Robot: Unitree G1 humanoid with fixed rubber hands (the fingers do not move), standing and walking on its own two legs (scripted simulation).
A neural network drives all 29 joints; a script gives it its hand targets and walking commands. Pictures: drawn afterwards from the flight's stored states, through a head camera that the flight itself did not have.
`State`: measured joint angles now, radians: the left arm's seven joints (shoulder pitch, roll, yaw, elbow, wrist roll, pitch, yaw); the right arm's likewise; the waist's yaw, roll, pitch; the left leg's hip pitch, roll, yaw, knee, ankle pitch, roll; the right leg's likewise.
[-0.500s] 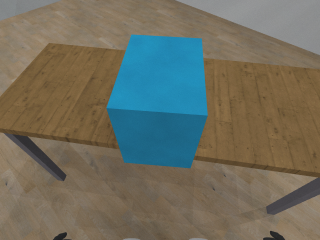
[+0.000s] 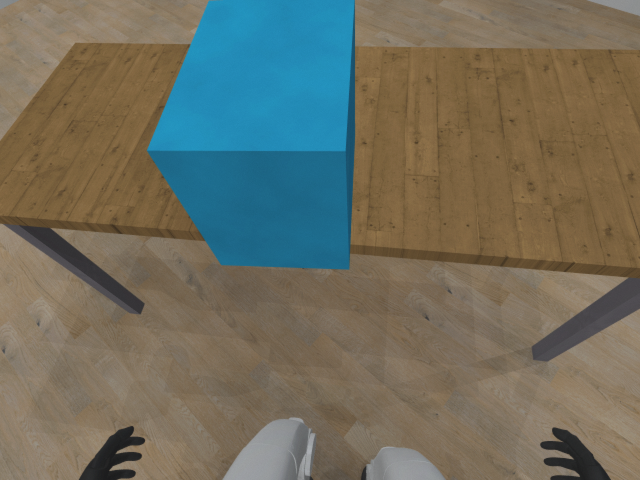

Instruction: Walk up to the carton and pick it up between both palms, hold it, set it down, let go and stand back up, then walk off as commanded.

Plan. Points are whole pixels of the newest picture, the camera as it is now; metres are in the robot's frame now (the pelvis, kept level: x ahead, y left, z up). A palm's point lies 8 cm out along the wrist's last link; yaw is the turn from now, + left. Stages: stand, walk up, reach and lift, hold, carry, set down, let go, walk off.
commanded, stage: walk off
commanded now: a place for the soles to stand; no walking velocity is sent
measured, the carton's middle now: (282, 141) +0.56 +0.09 +0.02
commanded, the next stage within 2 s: none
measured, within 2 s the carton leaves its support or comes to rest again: neither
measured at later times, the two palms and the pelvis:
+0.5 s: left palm out of the picture +0.00 +0.42 -0.14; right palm out of the picture -0.03 -0.20 -0.09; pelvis -0.10 +0.11 -0.01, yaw +2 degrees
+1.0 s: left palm out of the picture -0.23 +0.44 -0.16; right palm out of the picture -0.07 -0.18 -0.09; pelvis -0.23 +0.11 -0.02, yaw +2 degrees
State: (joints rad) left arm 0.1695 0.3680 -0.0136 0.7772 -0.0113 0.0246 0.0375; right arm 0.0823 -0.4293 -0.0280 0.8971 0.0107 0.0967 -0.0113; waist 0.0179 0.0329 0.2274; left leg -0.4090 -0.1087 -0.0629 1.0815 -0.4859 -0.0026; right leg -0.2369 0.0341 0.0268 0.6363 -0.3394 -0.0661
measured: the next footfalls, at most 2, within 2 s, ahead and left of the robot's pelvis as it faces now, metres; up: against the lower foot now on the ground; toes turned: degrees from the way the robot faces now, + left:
left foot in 0.38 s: +0.00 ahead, +0.18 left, +0.00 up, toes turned -3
right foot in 1.12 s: -0.25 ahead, +0.01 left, +0.00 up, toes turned +2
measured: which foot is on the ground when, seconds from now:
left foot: up 0.00-0.36, down 0.38-1.00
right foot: down 0.00-0.38, up 0.40-1.00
